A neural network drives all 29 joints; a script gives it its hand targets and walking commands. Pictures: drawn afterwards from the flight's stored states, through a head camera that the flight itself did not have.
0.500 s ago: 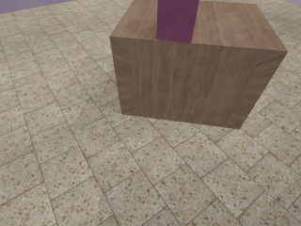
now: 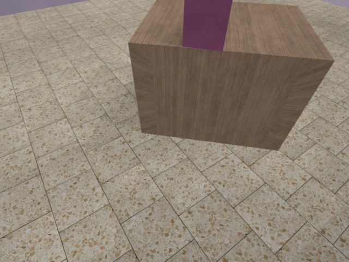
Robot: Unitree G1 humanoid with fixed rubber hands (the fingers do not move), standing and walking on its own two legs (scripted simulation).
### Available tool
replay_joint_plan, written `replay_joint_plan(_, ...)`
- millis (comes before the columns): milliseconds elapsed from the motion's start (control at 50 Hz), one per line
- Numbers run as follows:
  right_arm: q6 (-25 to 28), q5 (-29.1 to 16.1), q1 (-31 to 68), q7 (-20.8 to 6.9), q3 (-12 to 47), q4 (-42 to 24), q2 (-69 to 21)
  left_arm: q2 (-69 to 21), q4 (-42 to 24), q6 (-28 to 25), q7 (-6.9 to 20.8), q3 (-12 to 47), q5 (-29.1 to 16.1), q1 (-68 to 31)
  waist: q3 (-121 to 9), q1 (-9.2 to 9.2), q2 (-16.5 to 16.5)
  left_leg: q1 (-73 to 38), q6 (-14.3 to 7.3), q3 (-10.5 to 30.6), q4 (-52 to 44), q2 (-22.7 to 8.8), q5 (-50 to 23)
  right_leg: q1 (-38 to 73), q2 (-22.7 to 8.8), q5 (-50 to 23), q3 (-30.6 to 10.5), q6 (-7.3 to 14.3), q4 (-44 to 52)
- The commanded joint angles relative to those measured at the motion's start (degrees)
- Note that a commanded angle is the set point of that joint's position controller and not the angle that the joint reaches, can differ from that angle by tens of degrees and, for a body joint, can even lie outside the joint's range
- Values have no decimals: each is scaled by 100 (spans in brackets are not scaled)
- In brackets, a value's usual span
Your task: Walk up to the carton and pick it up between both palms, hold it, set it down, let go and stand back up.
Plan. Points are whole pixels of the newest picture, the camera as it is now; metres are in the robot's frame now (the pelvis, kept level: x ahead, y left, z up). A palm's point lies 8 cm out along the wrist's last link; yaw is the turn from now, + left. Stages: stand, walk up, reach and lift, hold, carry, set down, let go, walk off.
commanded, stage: stand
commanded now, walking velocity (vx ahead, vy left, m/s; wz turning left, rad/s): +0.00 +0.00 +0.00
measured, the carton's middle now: (207, 15) +1.21 -0.17 +0.07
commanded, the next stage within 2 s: walk up in 0.10 s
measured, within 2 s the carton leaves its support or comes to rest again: neither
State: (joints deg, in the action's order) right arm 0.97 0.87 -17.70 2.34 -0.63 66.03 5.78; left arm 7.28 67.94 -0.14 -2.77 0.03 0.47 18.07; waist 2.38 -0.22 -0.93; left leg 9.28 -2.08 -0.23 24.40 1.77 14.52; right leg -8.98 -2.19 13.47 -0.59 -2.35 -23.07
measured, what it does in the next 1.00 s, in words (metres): walks ahead: right foot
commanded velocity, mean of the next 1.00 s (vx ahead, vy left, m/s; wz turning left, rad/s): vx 0.36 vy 0.06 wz -0.05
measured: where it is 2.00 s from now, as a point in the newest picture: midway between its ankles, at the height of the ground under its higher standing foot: (184, 180)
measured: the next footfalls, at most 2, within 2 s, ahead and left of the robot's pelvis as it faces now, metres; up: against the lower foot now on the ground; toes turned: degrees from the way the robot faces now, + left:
right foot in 0.62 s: +0.11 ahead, -0.20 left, +0.00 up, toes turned -15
left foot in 1.10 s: +0.45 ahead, +0.02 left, +0.00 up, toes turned +4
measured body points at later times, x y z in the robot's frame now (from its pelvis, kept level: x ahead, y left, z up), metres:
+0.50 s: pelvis +0.02 -0.03 +0.01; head +0.03 -0.04 +0.46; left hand +0.07 +0.20 -0.14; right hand -0.04 -0.26 -0.15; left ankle -0.02 +0.10 -0.74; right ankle +0.02 -0.18 -0.68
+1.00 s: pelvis +0.22 -0.09 +0.00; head +0.27 -0.12 +0.45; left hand +0.10 +0.12 -0.12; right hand +0.35 -0.31 -0.16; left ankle +0.41 +0.04 -0.68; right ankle +0.07 -0.19 -0.74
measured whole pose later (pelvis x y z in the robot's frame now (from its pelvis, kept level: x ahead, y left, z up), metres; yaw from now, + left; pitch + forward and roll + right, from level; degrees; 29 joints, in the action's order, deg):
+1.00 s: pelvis +0.22 -0.09 +0.00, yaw -5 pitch +1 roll +4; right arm 0.4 2.0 -2.3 -3.6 -2.9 56.9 11.2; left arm 4.8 62.5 -6.1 -0.9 -2.7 1.1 32.6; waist 5.0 5.5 0.6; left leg 36.0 0.3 -9.1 39.5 -4.1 1.8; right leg 7.9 -7.0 18.2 9.1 -2.5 -10.4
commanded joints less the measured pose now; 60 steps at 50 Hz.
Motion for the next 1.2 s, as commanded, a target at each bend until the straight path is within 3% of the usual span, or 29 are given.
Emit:
replay_joint_plan(0, 18, -8, -457, 34, -58, -31, 440, 235, -8, -41, -19, -3, 31, 588, 123, 33, 123, 88, -120, 512, -516, -610, -928, -127, -313, -792, -117, 235, 188)
replay_joint_plan(260, 21, -31, -365, -28, -47, -127, 404, 259, -6, -27, -30, -20, 7, 724, 264, 32, -17, 204, -92, 455, -489, -557, -840, -165, -312, -738, -199, 223, 272)
replay_joint_plan(280, 118, 33, 119, 111, -423, -690, 1297, 606, -482, 42, -47, -241, -40, 265, 696, -54, -452, -95, -166, 353, 115, -1089, -1502, -962, -158, -679, -215, 242, -535)
replay_joint_plan(300, 98, 97, -999, 1, -461, -286, 1407, 346, -602, -36, 152, -184, 27, -150, -576, -536, 865, -942, -415, 1425, -963, -1535, 3032, -1631, 13, 1939, 43, 381, -1187)
replay_joint_plan(320, 33, 122, -1141, 25, -544, -244, 1516, 470, -1125, 15, 258, -236, 73, -1021, 252, -763, 1570, -546, -645, 2761, -1934, -2499, 4201, -2968, -15, 1687, 281, 172, -2820)
replay_joint_plan(340, 70, 110, -1189, 59, -476, -158, 1248, 312, -1338, -34, 334, -250, 132, -1279, 644, -649, 1349, -399, -784, 2985, -2089, -2800, 3906, -3505, -358, 1194, -63, 225, -3310)
replay_joint_plan(380, 221, 154, -907, -8, -379, -204, 961, 366, -1095, -201, 446, -381, 152, -326, 538, -159, 831, -234, -597, 2099, -2167, -2320, 2996, -3163, -384, 612, -36, 200, -3255)
replay_joint_plan(440, 397, 137, -371, -31, -402, -428, 981, 40, -1006, -289, 527, -385, 145, -41, 316, 71, 831, 220, -271, 500, -2018, -1644, 1656, -2035, -236, 468, 544, 170, -2475)
replay_joint_plan(460, 457, 121, -427, -50, -370, -374, 850, 12, -1068, -285, 534, -394, 136, -191, 408, 37, 705, 476, -196, 225, -2006, -1513, 1329, -1623, -137, 299, 686, 177, -2184)
replay_joint_plan(520, 422, 151, -406, -34, -462, -275, 1150, 398, -1301, -219, 502, -522, 165, -320, 520, 204, 1462, 957, -322, -85, -1469, -1302, 1609, -575, -33, 780, 927, 136, -1244)
replay_joint_plan(560, 265, 151, -528, -67, -436, -200, 1044, 732, -952, -221, 348, -660, 129, 707, 75, 613, 772, 1688, -352, -225, -153, -910, 2129, 1092, 103, 461, 1163, 54, -522)
replay_joint_plan(580, 251, 152, -260, -118, -380, -307, 970, 986, -618, -246, 271, -726, 123, 1585, -183, 1007, -140, 2386, -371, -596, 1288, -612, 1879, 2084, -349, 570, 885, 7, -342)
replay_joint_plan(600, 290, 253, 167, -168, -277, -641, 741, 1201, -467, -319, 192, -719, 235, 2480, -80, 1304, -1390, 3301, -225, -569, 3225, -279, 2018, 2152, -1562, 2123, -903, -14, 725)
replay_joint_plan(620, 339, 181, -115, -258, -176, -777, 392, 1634, -507, -320, 132, -734, 302, 2421, -316, 981, -2166, 4052, -31, -47, 4357, -127, 1647, 1832, -2904, 4136, -3900, 692, 2119)
replay_joint_plan(640, 355, 208, 27, -315, -200, -914, 407, 1567, -604, -272, 148, -742, 205, 1725, 214, 693, -1925, 4172, -1, 240, 4882, -771, 1140, 1141, -2963, 4718, -4229, 980, 2392)
replay_joint_plan(680, 332, 166, 378, -432, -335, -978, 721, 1053, -942, -365, 231, -649, 148, 688, 758, 218, -458, 3829, 154, 192, 4839, -1184, -144, 266, -2340, 2023, -2012, 720, 1852)
replay_joint_plan(720, 202, 160, 56, -489, -448, -689, 674, 714, -1028, -530, 252, -538, 112, 578, 405, 34, -61, 3268, 308, 24, 4662, -1028, -788, 213, -1743, -233, -555, 443, 1492)
replay_joint_plan(800, 23, 153, 406, -500, -380, -859, 558, 722, -834, -635, 212, -474, 123, 1368, 478, 105, -578, 3312, 421, -352, 4275, -816, -1296, 334, -1443, -2189, 551, 382, 1295)
replay_joint_plan(820, 13, 158, 764, -523, -340, -1006, 520, 634, -796, -653, 206, -470, 77, 1610, 503, 300, -777, 3535, 428, -573, 3826, -664, -1284, 628, -1386, -2428, 537, 433, 1358)
replay_joint_plan(880, 9, 118, 1464, -595, -235, -1196, 466, 538, -779, -681, 192, -404, 89, 1561, 782, 301, -1011, 2988, 382, -741, 2221, -619, -1646, 616, -1180, -2675, 817, 484, 1456)
replay_joint_plan(940, 36, 91, 2147, -622, -177, -1384, 552, 667, -585, -640, 141, -456, 34, 2063, 857, 591, -1144, 2466, 201, -1132, 1254, -465, -1304, 962, -1437, -3075, 772, 642, 1509)
replay_joint_plan(1000, 70, 146, 1880, -606, -203, -1241, 555, 757, -537, -594, 74, -455, 60, 1784, 758, 323, -1288, 1820, 8, -1235, 1039, -288, -789, 981, -1680, -3696, 791, 698, 1123)
replay_joint_plan(1040, 196, 179, 629, -501, -371, -857, 971, 963, -624, -578, 64, -454, 3, 1516, -16, -277, -864, 46, -159, -1290, 398, -75, -488, 804, -1516, -4594, 1071, 613, -355)
replay_joint_plan(1060, 234, 166, -408, -422, -472, -482, 1125, 912, -669, -560, 84, -437, 13, 1469, -875, -626, -693, -1386, -197, -1164, 578, -107, -391, 360, -1142, -3957, 1197, 450, -1623)
replay_joint_plan(1080, 258, 212, -1145, -350, -553, -277, 1454, 652, -800, -558, 143, -386, 60, 1370, -1439, -872, -169, -2555, -283, 58, 315, -1102, 153, -676, -928, -915, 995, 397, -3020)
replay_joint_plan(1100, 252, 161, -1250, -235, -646, -201, 1710, 313, -904, -566, 211, -265, 196, 1030, -1217, -839, 636, -2864, -140, 795, 463, -1819, -453, -1821, -639, 1807, 511, 407, -4367)
replay_joint_plan(1120, 283, 106, -1409, -198, -686, -190, 2039, 38, -1123, -551, 191, -279, 70, 1234, -1743, -748, 1111, -3153, -1029, 3055, -602, -2770, -587, -2814, -164, 1703, 2, 405, -5474)
replay_joint_plan(1160, 440, 82, -155, -272, -453, -529, 1382, 134, -967, -517, 164, -275, 2, 1183, -335, -115, 85, -1150, -790, 2596, -1209, -2550, -198, -2861, -560, 615, -59, 404, -5736)
replay_joint_plan(1180, 516, 63, 182, -326, -384, -608, 1058, 99, -836, -470, 199, -301, 44, 1261, -116, 146, 21, -437, -585, 1748, -1163, -2243, -1091, -2576, -748, 257, -50, 374, -5436)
